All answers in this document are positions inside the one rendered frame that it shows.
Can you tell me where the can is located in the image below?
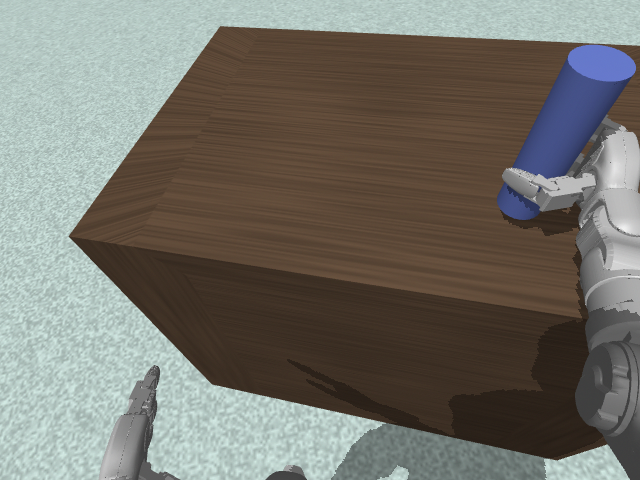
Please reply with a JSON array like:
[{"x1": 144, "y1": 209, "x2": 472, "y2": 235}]
[{"x1": 497, "y1": 45, "x2": 636, "y2": 220}]

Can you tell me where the right robot hand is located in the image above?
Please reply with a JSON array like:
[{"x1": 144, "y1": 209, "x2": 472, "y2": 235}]
[{"x1": 502, "y1": 115, "x2": 640, "y2": 212}]

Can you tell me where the left robot hand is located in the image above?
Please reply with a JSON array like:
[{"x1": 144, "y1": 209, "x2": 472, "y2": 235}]
[{"x1": 98, "y1": 365, "x2": 180, "y2": 480}]

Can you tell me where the right robot arm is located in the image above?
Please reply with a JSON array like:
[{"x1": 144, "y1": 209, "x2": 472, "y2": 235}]
[{"x1": 575, "y1": 188, "x2": 640, "y2": 480}]

